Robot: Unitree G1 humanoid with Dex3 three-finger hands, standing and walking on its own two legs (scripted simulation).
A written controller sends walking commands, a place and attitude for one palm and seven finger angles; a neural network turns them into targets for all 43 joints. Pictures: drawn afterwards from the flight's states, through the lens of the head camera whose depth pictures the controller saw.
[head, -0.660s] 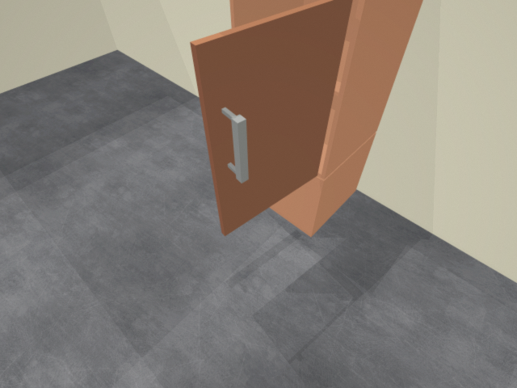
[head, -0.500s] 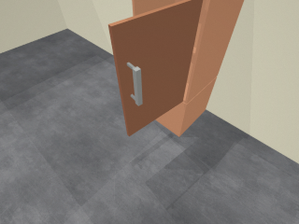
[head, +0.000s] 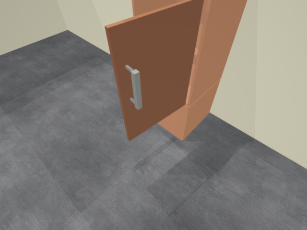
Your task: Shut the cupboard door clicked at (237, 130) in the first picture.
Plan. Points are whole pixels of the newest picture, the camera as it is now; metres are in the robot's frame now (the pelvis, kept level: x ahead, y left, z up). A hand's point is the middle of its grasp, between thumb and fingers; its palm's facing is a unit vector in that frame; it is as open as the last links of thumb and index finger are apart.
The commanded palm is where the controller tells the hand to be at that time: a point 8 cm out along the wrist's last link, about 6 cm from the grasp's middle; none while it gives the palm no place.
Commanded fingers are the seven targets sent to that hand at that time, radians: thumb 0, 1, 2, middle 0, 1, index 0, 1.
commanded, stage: look at it before walking up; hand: left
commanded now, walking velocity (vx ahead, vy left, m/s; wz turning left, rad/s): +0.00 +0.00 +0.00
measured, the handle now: (133, 88) +0.59 +0.11 +0.01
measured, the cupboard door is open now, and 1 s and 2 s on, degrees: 82 82 82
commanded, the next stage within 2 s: walk to a spot facing it in 0.18 s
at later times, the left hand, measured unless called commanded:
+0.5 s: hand out of the picture +0.01 +0.19 -0.18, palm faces -0.01 -0.98 -0.22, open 7.4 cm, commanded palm none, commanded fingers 0.00 0.90 0.90 -0.20 -0.30 -0.20 -0.30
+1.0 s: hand out of the picture +0.14 +0.17 -0.17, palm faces -0.31 -0.92 -0.26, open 7.4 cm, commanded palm none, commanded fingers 0.00 0.90 0.90 -0.20 -0.30 -0.20 -0.30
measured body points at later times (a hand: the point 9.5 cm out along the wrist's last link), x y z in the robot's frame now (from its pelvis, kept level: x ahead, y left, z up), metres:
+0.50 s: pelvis -0.01 +0.00 -0.01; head +0.02 -0.01 +0.44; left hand +0.01 +0.24 -0.16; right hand +0.00 -0.24 -0.17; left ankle -0.01 +0.13 -0.75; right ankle -0.03 -0.06 -0.75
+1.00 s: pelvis -0.03 +0.00 -0.02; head +0.02 -0.03 +0.43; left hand +0.15 +0.22 -0.15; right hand -0.08 -0.24 -0.17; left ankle -0.02 +0.13 -0.75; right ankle -0.06 -0.12 -0.73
